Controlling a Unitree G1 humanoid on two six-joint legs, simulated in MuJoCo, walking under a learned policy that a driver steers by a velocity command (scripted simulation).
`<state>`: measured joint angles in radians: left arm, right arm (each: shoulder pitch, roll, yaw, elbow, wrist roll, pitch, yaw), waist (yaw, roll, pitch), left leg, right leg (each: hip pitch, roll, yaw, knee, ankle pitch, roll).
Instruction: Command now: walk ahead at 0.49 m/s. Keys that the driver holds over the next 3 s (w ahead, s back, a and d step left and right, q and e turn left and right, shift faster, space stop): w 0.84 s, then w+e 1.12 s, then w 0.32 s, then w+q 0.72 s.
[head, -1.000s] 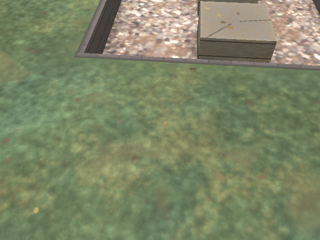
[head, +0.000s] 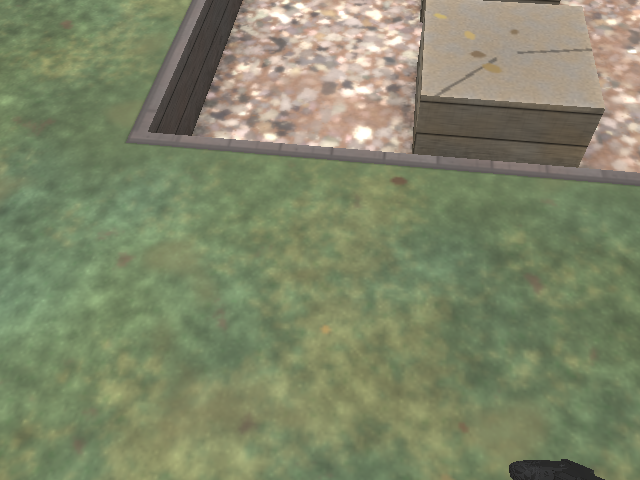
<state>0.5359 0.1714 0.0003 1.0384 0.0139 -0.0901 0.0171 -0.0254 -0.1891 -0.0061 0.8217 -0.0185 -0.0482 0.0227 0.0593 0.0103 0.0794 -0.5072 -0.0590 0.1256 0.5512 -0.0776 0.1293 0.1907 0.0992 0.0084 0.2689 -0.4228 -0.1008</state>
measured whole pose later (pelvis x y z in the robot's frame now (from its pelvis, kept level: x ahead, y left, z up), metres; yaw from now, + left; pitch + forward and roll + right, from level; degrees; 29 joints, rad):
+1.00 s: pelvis +0.54 -0.05 +0.02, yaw -2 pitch +0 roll -1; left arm 0.50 0.16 0.02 1.07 0.01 -0.09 0.00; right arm 0.04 -0.20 -0.03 0.89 -0.02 -0.04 0.03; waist 0.07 0.04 0.04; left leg -0.61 0.09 0.03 0.69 -0.02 0.02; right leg 0.04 0.09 -0.04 0.20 -0.25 -0.09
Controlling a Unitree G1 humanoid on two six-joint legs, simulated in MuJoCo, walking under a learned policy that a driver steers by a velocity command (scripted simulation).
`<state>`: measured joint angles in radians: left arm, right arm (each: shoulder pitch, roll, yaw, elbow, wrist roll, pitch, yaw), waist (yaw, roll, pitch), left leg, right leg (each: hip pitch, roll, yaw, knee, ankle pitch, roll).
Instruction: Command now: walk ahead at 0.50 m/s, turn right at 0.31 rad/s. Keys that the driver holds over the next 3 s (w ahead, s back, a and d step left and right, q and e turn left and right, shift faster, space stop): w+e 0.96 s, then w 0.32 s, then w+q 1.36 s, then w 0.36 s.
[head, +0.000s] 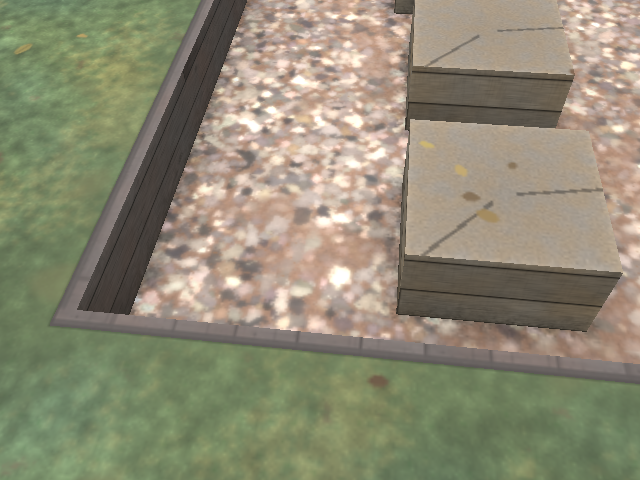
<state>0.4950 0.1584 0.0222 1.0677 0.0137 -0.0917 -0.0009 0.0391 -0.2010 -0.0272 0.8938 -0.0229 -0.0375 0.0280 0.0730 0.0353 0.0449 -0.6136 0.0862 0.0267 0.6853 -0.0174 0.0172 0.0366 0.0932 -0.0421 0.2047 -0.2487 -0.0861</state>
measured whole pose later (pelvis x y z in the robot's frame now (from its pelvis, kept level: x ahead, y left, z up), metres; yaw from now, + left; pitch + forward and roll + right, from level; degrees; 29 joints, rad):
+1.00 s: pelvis +0.45 -0.11 +0.00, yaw -34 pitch +1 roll +0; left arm 0.43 0.25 0.07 0.85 0.00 -0.03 0.00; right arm 0.11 -0.26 -0.05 0.72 -0.05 0.00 0.02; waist 0.06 0.05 0.02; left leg -0.66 0.11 -0.03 0.86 -0.08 -0.03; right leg -0.08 0.15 0.08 0.30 -0.22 -0.14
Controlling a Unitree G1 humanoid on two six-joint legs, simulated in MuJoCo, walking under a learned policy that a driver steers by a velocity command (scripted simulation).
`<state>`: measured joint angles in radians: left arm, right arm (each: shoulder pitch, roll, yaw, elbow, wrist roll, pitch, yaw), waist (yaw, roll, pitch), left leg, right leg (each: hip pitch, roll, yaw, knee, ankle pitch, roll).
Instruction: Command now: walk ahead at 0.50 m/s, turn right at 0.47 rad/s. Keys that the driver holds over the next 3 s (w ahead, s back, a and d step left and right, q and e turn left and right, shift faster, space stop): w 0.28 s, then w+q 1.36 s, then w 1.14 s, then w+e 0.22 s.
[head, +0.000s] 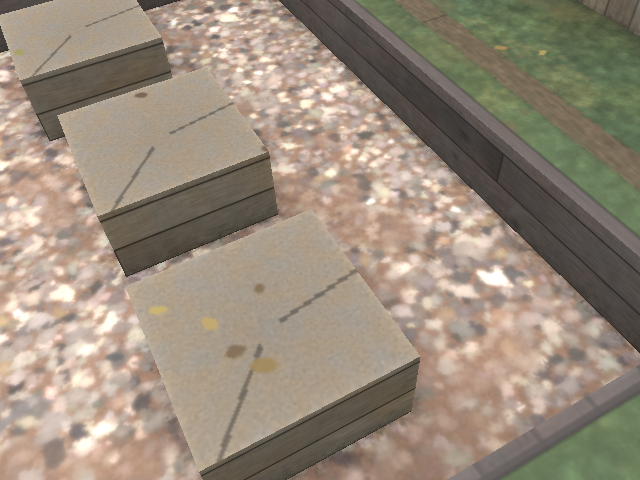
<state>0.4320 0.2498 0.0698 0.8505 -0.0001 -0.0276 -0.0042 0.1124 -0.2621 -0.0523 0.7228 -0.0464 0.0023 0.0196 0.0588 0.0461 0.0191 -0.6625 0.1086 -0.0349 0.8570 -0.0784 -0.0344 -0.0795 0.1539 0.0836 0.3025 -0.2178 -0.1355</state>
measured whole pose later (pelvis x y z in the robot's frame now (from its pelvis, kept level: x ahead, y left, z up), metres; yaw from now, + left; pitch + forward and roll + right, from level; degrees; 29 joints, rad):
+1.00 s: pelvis +0.44 -0.02 -0.02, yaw +16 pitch -2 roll -1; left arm 0.46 0.31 0.07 0.93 0.05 -0.13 -0.02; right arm 0.06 -0.35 -0.11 0.74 -0.01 0.06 0.03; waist 0.05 0.05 0.06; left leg -0.77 -0.02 -0.09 1.08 -0.16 0.06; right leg -0.02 -0.01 -0.14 0.53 -0.47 0.00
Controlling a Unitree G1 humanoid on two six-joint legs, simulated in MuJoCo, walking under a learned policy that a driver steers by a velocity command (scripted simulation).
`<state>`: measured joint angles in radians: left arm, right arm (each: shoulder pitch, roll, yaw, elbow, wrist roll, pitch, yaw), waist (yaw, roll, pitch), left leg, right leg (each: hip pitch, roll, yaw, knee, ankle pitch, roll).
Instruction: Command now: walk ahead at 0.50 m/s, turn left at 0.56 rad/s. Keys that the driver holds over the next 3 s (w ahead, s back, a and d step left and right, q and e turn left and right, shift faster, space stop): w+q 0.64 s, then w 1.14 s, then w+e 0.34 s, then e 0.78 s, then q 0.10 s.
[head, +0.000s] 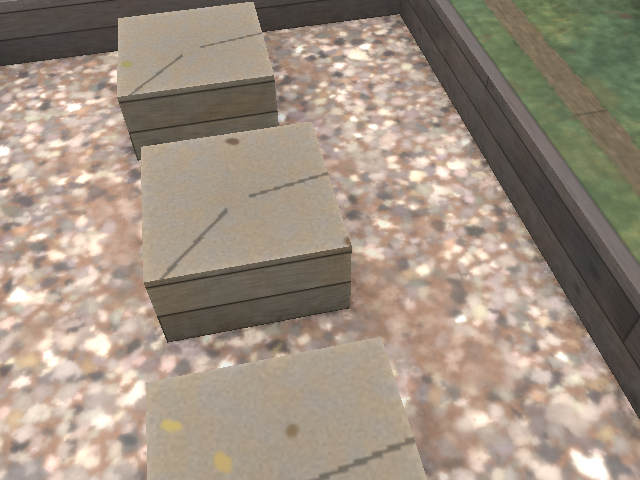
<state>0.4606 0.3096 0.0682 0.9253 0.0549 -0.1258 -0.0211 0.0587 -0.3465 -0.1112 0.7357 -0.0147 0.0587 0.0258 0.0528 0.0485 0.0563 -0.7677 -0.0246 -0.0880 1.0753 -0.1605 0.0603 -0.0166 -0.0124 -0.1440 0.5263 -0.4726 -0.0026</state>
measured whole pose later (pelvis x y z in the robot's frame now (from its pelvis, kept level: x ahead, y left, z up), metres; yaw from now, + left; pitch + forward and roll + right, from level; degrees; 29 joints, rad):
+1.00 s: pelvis +0.63 +0.14 +0.02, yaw +29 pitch -1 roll -1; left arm 0.48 0.30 0.04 0.82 0.01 -0.10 -0.02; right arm 0.24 -0.29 -0.07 0.79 -0.02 0.02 0.01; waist 0.05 0.01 -0.01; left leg -0.52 -0.07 -0.19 1.32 -0.23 0.02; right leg -0.14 0.08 -0.03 0.40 -0.25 -0.09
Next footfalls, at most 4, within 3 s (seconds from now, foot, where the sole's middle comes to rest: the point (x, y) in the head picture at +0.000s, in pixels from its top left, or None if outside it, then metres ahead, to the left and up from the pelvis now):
0.22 left None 0.41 0.11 -0.76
0.78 right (321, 396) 0.68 0.09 -0.76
1.30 left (209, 381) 0.71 0.34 -0.76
1.66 right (206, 230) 1.16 0.43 -0.76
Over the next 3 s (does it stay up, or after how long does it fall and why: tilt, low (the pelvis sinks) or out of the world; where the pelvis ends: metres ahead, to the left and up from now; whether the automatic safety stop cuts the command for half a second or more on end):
stays up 1.42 0.49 0.01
